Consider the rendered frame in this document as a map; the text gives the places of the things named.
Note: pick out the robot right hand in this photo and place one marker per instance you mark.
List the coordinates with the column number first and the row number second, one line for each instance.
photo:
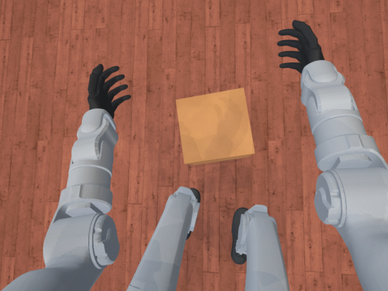
column 309, row 49

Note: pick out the robot left forearm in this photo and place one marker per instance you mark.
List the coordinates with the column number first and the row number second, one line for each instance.
column 88, row 186

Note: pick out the robot right thigh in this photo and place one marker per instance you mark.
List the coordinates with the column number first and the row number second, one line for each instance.
column 266, row 269

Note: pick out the left robot upper arm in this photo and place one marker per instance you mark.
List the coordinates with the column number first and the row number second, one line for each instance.
column 76, row 252

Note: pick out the robot right forearm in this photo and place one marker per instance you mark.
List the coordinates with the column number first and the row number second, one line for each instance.
column 336, row 124

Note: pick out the robot left foot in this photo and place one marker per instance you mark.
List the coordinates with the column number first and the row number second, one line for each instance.
column 198, row 197

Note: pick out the carton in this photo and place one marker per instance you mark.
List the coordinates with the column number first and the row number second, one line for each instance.
column 215, row 127

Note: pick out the right robot upper arm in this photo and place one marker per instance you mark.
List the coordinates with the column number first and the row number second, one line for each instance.
column 355, row 202

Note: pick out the robot left hand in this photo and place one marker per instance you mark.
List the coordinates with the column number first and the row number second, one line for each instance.
column 99, row 97

